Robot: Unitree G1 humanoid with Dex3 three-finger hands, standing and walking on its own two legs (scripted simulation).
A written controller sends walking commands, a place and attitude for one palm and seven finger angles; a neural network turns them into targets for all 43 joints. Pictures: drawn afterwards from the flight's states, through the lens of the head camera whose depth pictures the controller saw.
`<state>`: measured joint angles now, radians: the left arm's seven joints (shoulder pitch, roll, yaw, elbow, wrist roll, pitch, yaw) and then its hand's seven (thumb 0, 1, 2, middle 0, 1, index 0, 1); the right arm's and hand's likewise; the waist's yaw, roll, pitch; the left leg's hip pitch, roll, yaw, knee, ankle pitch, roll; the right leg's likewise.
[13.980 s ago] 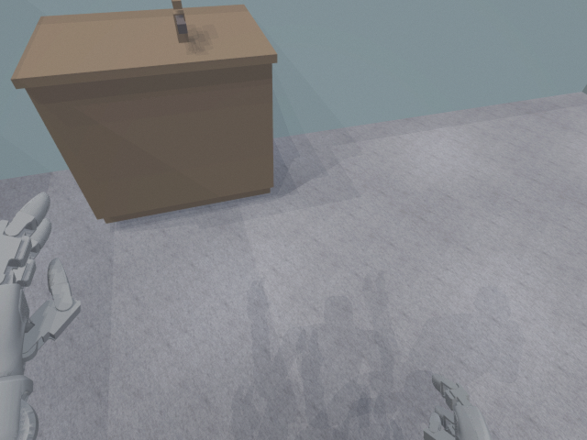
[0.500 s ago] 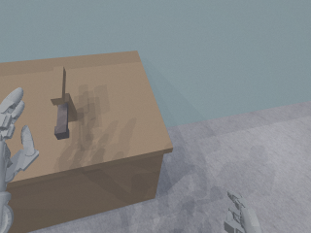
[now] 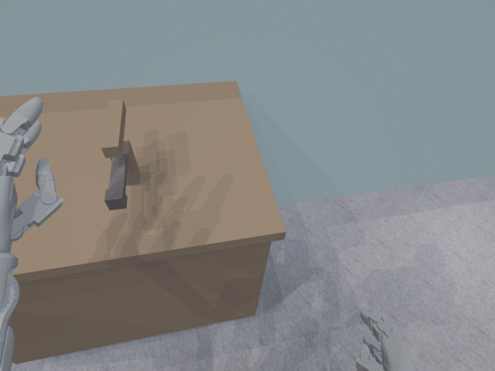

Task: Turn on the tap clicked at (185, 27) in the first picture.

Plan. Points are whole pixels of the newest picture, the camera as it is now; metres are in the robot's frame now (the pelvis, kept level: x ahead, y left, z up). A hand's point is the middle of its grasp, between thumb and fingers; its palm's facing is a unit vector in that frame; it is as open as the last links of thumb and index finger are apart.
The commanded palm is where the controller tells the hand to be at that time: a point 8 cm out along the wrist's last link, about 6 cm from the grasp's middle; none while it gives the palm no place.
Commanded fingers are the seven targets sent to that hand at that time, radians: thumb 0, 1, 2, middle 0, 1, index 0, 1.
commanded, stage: turn the palm inward beside the body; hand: left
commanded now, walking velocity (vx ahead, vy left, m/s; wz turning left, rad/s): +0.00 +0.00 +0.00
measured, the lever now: (116, 199) +0.35 +0.28 +0.05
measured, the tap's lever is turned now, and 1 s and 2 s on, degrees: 0 0 0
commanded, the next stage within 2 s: none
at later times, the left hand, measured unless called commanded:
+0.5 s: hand (94, 248) +0.21 +0.22 +0.14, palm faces +0.45 -0.83 -0.32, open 7.4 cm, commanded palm +0.16 +0.26 +0.16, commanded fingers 0.00 0.90 0.90 -0.20 -0.30 -0.20 -0.30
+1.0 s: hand (111, 265) +0.20 +0.20 +0.13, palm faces +0.45 -0.86 -0.23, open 7.4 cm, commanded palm +0.15 +0.24 +0.14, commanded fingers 0.00 0.90 0.90 -0.20 -0.30 -0.20 -0.30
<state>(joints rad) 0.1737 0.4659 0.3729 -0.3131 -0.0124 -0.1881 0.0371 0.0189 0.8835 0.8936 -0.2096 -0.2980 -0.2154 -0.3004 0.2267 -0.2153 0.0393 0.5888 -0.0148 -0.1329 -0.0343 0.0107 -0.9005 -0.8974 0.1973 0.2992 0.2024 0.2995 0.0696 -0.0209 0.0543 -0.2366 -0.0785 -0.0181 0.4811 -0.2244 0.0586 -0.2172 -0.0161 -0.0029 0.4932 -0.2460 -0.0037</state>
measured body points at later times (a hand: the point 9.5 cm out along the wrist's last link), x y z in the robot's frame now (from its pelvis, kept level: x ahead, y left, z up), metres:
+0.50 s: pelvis +0.00 -0.06 -0.02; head -0.01 -0.08 +0.43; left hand +0.18 +0.26 +0.16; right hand +0.19 -0.28 -0.10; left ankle +0.02 +0.07 -0.74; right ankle +0.00 -0.13 -0.74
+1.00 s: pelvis +0.02 -0.05 -0.02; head +0.01 -0.07 +0.43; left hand +0.17 +0.24 +0.14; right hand +0.21 -0.27 -0.10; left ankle +0.02 +0.07 -0.74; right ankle +0.00 -0.13 -0.74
